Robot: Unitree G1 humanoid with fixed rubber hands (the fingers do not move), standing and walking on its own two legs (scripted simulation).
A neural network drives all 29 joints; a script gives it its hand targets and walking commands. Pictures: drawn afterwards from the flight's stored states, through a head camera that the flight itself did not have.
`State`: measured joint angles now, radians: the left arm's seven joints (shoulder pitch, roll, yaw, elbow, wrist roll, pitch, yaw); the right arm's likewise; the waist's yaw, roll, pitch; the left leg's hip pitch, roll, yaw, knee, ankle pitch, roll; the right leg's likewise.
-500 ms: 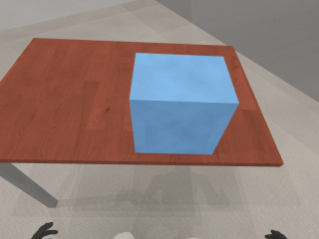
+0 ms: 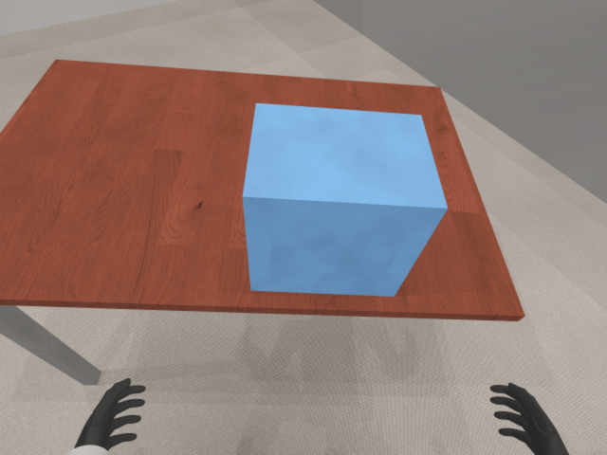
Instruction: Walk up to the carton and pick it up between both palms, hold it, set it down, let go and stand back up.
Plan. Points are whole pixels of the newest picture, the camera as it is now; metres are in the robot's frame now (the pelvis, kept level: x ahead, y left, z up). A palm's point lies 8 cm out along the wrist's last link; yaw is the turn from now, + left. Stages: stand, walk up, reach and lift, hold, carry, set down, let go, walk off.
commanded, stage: reach and lift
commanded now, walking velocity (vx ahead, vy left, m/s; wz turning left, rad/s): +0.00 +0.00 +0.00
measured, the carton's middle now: (330, 208) +0.47 -0.04 +0.02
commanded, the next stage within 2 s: none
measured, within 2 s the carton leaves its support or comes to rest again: neither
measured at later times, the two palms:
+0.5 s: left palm (116, 416) +0.18 +0.23 -0.05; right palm (522, 417) +0.18 -0.27 -0.03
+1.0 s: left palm (127, 379) +0.22 +0.22 -0.01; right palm (510, 384) +0.22 -0.26 -0.02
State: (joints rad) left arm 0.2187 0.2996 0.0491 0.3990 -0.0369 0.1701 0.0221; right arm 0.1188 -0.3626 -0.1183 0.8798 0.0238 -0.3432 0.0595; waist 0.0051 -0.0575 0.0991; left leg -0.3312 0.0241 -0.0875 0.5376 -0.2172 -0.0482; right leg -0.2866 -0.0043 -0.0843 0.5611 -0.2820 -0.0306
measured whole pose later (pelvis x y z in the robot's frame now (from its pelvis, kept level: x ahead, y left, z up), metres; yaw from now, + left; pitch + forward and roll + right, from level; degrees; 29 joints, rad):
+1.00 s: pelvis +0.01 +0.00 +0.00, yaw +0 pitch +1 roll +0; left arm 0.20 0.25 -0.06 0.36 -0.26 -0.30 0.10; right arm 0.13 -0.28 -0.04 0.63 0.30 -0.40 0.10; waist 0.00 -0.05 0.02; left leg -0.30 0.02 -0.09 0.50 -0.22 -0.06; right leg -0.26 0.00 -0.08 0.54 -0.29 -0.03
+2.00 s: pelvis +0.02 +0.00 +0.01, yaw +0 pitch +3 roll +0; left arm -0.40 0.26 -0.01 0.30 -0.25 0.37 0.13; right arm -0.37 -0.31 -0.04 0.51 0.32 0.09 -0.01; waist 0.01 -0.02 -0.01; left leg -0.30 0.02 -0.09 0.43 -0.18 -0.06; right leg -0.26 0.00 -0.08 0.48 -0.26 -0.03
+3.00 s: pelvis +0.03 +0.00 +0.01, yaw +0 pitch +10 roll +0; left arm -0.77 0.25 0.03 0.93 -0.25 0.06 0.09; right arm -0.81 -0.37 -0.03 1.04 0.35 -0.01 0.00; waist 0.00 0.00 -0.09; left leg -0.42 0.02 -0.09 0.42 -0.17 -0.06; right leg -0.38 0.00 -0.08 0.46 -0.25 -0.03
